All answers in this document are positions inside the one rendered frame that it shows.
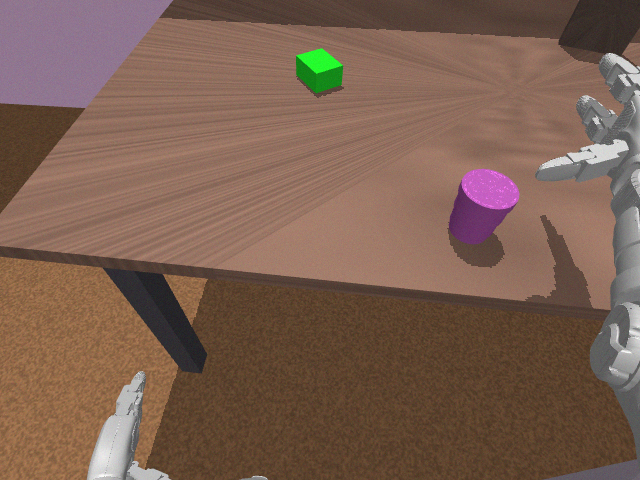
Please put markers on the right robot arm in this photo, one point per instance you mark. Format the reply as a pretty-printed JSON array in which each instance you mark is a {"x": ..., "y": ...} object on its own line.
[{"x": 615, "y": 353}]

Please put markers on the right robot hand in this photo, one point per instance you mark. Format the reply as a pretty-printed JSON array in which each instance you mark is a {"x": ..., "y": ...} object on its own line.
[{"x": 616, "y": 139}]

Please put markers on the left robot hand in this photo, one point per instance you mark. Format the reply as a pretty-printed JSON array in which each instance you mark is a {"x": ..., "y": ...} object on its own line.
[{"x": 114, "y": 452}]

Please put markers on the table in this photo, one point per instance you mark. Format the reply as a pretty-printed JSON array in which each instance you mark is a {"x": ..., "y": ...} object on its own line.
[{"x": 205, "y": 155}]

